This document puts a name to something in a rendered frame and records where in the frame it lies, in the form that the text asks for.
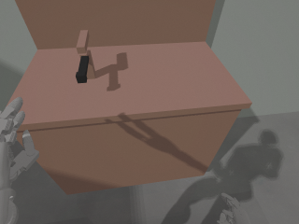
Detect left robot forearm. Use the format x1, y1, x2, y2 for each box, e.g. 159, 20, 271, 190
0, 188, 19, 224

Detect left robot hand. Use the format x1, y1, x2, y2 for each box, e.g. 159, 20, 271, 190
0, 97, 39, 189

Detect tap lever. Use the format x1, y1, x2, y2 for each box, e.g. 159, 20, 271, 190
76, 56, 89, 83

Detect right robot hand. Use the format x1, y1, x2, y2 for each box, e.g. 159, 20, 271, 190
217, 193, 251, 224

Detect counter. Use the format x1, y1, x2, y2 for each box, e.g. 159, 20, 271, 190
6, 0, 252, 195

